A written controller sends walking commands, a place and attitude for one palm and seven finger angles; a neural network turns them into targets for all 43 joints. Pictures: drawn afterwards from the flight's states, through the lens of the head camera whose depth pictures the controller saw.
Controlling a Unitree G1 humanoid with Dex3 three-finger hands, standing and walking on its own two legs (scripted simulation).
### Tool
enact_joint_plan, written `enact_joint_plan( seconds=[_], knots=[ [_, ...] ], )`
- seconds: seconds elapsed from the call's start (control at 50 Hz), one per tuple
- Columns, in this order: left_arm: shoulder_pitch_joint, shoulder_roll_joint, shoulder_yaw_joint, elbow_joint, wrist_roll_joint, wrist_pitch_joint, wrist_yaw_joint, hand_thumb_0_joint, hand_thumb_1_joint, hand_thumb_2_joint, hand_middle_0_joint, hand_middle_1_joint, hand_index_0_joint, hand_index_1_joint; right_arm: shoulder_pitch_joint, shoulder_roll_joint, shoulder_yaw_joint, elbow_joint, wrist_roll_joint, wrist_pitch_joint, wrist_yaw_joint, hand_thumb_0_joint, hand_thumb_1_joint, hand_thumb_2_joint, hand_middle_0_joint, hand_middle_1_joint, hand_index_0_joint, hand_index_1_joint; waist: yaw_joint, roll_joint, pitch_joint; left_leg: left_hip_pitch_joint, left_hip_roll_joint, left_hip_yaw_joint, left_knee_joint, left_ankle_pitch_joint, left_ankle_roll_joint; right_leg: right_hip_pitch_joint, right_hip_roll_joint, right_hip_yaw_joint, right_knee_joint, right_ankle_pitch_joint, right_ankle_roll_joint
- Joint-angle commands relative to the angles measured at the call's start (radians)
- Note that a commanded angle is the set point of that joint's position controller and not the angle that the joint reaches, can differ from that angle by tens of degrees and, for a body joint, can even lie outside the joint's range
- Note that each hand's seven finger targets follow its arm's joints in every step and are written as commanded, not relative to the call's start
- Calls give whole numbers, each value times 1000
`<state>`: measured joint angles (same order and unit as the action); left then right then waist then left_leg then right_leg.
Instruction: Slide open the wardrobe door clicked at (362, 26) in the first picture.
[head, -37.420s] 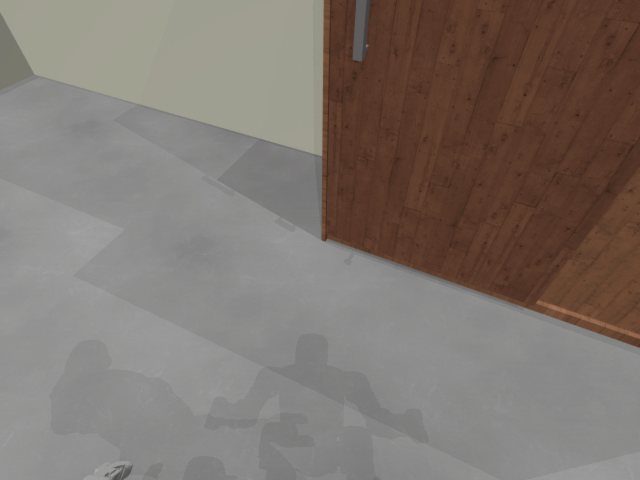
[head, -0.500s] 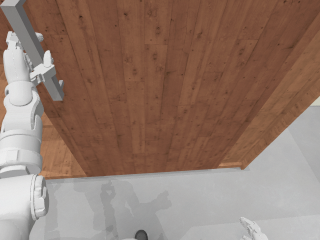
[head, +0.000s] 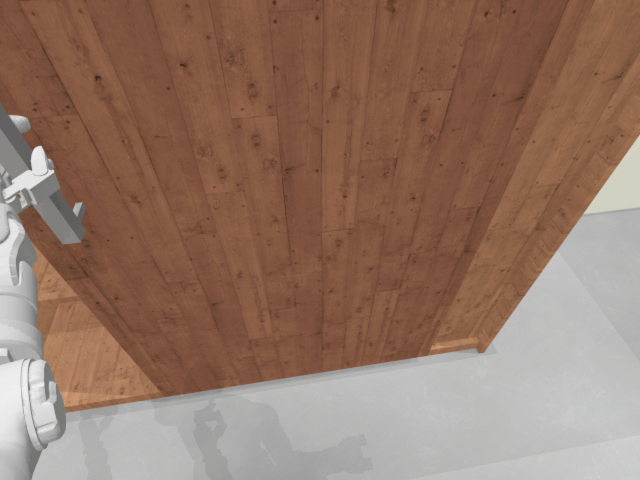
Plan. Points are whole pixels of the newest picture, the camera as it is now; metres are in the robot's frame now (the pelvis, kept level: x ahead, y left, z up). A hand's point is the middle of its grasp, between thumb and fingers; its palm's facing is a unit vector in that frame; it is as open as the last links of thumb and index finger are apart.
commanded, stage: stop walking and hold the door there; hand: left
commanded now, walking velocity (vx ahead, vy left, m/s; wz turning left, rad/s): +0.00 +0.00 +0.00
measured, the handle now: (30, 156) +0.45 +0.38 +0.18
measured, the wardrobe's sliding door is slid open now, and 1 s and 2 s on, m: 0.61 0.61 0.61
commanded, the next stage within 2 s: loosen the grip on the handle in 0.04 s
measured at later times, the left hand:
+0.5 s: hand (33, 169) +0.41 +0.34 +0.20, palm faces +0.49 -0.86 -0.15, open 12.1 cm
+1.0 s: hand (1, 156) +0.41 +0.37 +0.21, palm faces +0.58 -0.79 -0.20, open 14.6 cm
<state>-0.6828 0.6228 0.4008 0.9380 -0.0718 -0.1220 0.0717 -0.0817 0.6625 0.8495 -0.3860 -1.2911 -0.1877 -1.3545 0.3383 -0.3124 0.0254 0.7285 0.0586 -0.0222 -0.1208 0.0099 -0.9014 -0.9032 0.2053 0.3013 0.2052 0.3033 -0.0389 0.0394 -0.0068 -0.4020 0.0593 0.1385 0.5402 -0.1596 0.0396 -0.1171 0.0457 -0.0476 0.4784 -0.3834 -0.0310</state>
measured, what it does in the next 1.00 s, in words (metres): shifts its weight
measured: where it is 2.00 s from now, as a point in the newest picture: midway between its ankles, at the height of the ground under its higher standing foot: outside the picture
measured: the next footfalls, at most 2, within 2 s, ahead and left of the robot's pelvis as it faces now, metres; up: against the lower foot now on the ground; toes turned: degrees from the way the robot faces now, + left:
none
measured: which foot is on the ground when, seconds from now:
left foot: down 0.00-1.00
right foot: down 0.00-1.00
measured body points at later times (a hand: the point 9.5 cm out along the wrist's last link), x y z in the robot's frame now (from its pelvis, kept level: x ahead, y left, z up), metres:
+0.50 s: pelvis -0.03 +0.01 +0.00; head +0.01 +0.03 +0.44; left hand +0.38 +0.39 +0.20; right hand +0.07 -0.27 -0.10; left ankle +0.08 +0.10 -0.73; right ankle -0.08 -0.10 -0.73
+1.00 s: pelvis -0.04 +0.03 -0.01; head -0.01 +0.05 +0.44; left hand +0.38 +0.41 +0.22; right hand +0.04 -0.24 -0.11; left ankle +0.08 +0.10 -0.73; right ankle -0.08 -0.10 -0.73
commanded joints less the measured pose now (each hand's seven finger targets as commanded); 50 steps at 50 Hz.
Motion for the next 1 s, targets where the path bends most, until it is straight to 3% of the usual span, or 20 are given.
enact_joint_plan(
  seconds=[0.0,0.1,0.12,0.14,0.16,0.18,0.2,0.24,0.26,0.3,0.36,0.44,0.5,0.52,0.62,0.72,0.78,0.8,0.82,0.98],
  knots=[
    [-246,247,-8,-116,42,-30,-14,0,900,900,-450,-1400,-450,-1400,-23,-154,-55,-116,1,-33,-11,0,-900,-900,200,300,200,300,14,-45,-226,225,94,-129,36,297,5,-44,-190,100,-44,586,37],
    [-249,209,-33,-142,41,-37,-21,0,900,900,-450,-1400,-450,-1400,-26,-155,-57,-122,1,-30,-10,0,-900,-900,200,300,200,300,9,-21,-215,293,105,-157,11,368,25,-107,-145,69,-16,495,51],
    [-944,835,463,-247,143,-100,-22,0,900,900,-450,-1400,-450,-1400,-3,-186,-144,-166,-33,-82,52,0,-900,-900,200,300,200,300,52,-108,-39,216,35,-82,14,234,31,-275,-127,146,-88,483,70],
    [-891,435,147,-74,180,9,-95,0,779,842,-450,-1400,-450,-1400,-53,-178,-102,-117,-105,-131,54,0,-900,-900,200,300,200,300,-68,-142,-317,260,-55,-82,-35,449,42,-229,-24,6,60,783,-1],
    [-779,399,178,-175,98,37,-117,0,658,783,-450,-1400,-450,-1400,27,-184,-134,-102,-60,-141,55,0,-900,-900,200,300,200,300,11,-43,-475,378,-42,-72,16,603,29,-147,-29,-7,80,783,0],
    [-609,304,167,-69,160,57,-138,0,538,725,-450,-1400,-450,-1400,45,-148,-129,-85,-55,-143,57,0,-900,-900,200,300,200,300,-5,-62,-394,407,-46,-92,9,651,30,-266,-9,-11,64,688,18],
    [-525,345,185,-137,142,38,-140,0,417,667,-450,-1400,-450,-1400,13,-172,-129,-104,-68,-130,62,0,-900,-900,200,300,200,300,50,45,-426,459,-32,-101,26,631,25,-266,-21,9,9,588,18],
    [-498,295,81,-266,206,32,-104,0,175,550,-450,-1400,-450,-1400,-15,-140,-120,-147,-67,-116,75,0,-900,-900,200,300,200,300,49,161,-440,475,-34,-102,25,502,20,-309,-26,9,6,436,-3],
    [-487,234,43,-274,206,27,-86,0,54,492,-450,-1400,-450,-1400,-17,-131,-116,-161,-73,-109,78,0,-900,-900,200,300,200,300,34,106,-410,442,-29,-109,21,436,28,-304,-28,1,-12,400,-6],
    [-488,234,54,-235,169,34,-69,0,-188,375,-450,-1400,-450,-1400,-13,-147,-115,-150,-57,-88,78,0,-900,-900,200,300,200,300,7,17,-326,376,-21,-133,-15,227,24,-359,-20,0,-27,283,0],
    [-557,248,86,-236,67,23,-79,0,-550,200,-423,-1367,-423,-1367,-34,-156,-110,-133,-41,-81,45,0,-900,-900,200,300,200,300,8,-41,-357,357,-23,-142,-36,101,24,-330,-29,20,-56,214,8],
    [-570,257,31,-237,124,47,-51,0,-550,200,-370,-1300,-370,-1300,-36,-144,-93,-134,-35,-89,41,0,-900,-900,200,300,200,300,7,80,-329,376,-17,-170,-60,-7,14,-401,-26,10,-34,118,3],
    [-569,266,21,-253,155,73,-9,0,-550,200,-330,-1250,-330,-1250,-28,-142,-92,-138,-36,-86,36,0,-900,-900,200,300,200,300,1,80,-316,359,-13,-177,-64,-23,18,-395,-30,9,-41,110,1],
    [-709,379,80,-290,155,72,3,0,-550,200,-317,-1233,-317,-1233,-20,-155,-87,-121,-35,-85,28,0,-900,-900,200,300,200,300,-14,95,-333,364,-7,-190,-70,-52,16,-400,-30,13,-45,102,3],
    [-767,238,-21,-288,139,29,13,0,-550,200,-250,-1150,-250,-1150,15,-137,-87,-90,-45,-118,19,0,-900,-900,200,300,200,300,-47,95,-370,451,7,-236,-68,-66,4,-453,-17,4,-25,102,2],
    [-605,179,-31,-235,119,74,6,0,-550,200,-250,-1150,-250,-1150,31,-134,-88,-84,-34,-125,28,0,-900,-900,200,300,200,300,-20,73,-361,450,16,-256,-71,-24,-4,-435,-16,-3,-18,131,-1],
    [-617,214,6,-266,97,108,12,0,-550,200,-250,-1150,-250,-1150,22,-139,-81,-97,-28,-124,24,0,-900,-900,200,300,200,300,-5,49,-345,408,13,-251,-86,-40,-1,-401,-20,-2,-25,131,3],
    [-780,374,88,-312,121,107,29,0,-550,200,-250,-1150,-250,-1150,20,-153,-78,-89,-29,-125,17,0,-900,-900,200,300,200,300,-16,65,-364,409,16,-255,-94,-68,0,-405,-23,3,-29,118,5],
    [-823,393,88,-285,150,107,45,0,-550,200,-250,-1150,-250,-1150,23,-143,-76,-87,-35,-126,13,0,-900,-900,200,300,200,300,-29,64,-344,391,14,-255,-96,-85,-1,-414,-23,2,-25,102,5],
    [-713,402,54,-109,208,56,15,0,-550,200,-250,-1150,-250,-1150,68,-146,-68,-94,-45,-120,13,0,-900,-900,200,300,200,300,-41,61,-315,360,13,-251,-84,-141,1,-438,-23,6,-17,58,3]
  ],
)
